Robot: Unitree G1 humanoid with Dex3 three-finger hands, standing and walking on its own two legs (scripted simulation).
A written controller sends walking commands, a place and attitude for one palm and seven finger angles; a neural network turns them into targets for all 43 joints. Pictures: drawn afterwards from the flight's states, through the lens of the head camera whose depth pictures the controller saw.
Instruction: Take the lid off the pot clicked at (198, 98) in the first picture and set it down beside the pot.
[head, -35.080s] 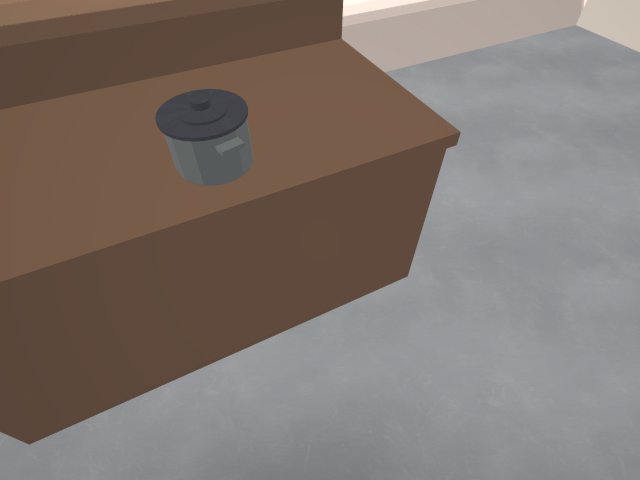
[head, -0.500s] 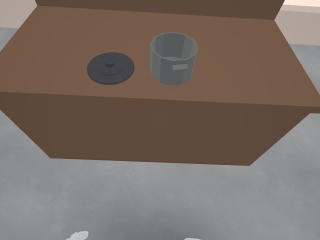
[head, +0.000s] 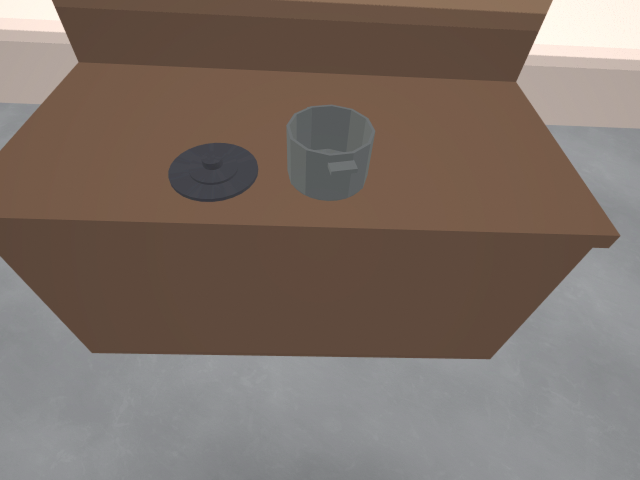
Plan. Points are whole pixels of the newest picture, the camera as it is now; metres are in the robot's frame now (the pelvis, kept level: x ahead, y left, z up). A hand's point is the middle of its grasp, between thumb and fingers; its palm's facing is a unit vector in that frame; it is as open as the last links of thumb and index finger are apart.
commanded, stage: let the arm hang, fingers relaxed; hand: left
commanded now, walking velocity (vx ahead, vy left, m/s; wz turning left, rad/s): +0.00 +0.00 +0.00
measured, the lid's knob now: (212, 160) +0.72 +0.25 -0.05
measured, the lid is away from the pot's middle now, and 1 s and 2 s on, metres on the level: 0.25 0.25 0.25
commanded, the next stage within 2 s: look to check the result in 0.96 s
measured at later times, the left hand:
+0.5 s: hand out of the picture +0.01 +0.18 -0.18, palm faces +0.01 -0.98 -0.19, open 7.3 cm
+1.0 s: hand out of the picture +0.04 +0.18 -0.18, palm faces +0.02 -0.98 -0.21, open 7.3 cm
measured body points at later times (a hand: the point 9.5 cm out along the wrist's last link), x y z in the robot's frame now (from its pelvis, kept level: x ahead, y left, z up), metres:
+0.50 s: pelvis +0.01 +0.01 +0.00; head +0.02 +0.02 +0.45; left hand +0.01 +0.23 -0.17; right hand -0.03 -0.20 -0.16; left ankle -0.08 +0.10 -0.74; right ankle -0.02 -0.12 -0.74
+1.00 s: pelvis +0.01 +0.01 +0.00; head +0.04 +0.01 +0.45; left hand +0.04 +0.24 -0.16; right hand -0.02 -0.20 -0.16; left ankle -0.08 +0.10 -0.74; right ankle -0.02 -0.12 -0.74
